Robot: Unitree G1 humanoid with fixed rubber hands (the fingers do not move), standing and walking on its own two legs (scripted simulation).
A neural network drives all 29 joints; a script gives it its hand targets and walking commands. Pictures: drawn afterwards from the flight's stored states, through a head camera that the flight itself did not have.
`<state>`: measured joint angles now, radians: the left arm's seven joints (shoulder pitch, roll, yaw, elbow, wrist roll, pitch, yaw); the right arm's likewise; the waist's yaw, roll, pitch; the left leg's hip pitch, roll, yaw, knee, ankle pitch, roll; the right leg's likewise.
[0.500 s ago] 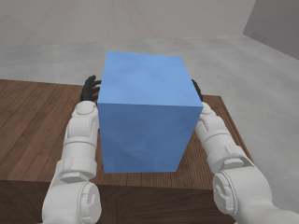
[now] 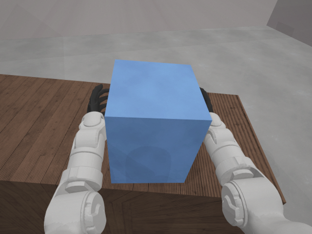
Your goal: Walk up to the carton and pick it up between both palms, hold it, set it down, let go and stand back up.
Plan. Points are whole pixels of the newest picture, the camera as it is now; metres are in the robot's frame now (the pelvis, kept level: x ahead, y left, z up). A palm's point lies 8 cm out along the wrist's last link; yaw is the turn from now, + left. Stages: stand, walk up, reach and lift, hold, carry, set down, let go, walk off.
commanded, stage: set down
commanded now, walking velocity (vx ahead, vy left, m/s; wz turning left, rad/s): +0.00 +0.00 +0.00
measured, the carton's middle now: (151, 123) +0.39 +0.06 +0.11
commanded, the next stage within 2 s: none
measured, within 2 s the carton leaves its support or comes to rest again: rests again in 0.84 s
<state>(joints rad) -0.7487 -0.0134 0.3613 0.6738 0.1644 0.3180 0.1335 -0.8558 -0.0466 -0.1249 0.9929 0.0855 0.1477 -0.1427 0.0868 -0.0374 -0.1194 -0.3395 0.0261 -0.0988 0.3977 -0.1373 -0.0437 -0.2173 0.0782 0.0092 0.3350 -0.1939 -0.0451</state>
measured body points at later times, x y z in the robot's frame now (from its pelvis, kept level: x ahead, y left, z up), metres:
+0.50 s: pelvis +0.00 +0.00 +0.00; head +0.01 +0.03 +0.45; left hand +0.39 +0.21 +0.10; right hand +0.43 -0.08 +0.10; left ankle +0.04 +0.14 -0.74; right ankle -0.02 -0.09 -0.74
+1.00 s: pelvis +0.00 +0.00 +0.00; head +0.01 +0.03 +0.45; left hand +0.39 +0.21 +0.08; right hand +0.43 -0.08 +0.09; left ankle +0.04 +0.14 -0.74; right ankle -0.02 -0.09 -0.74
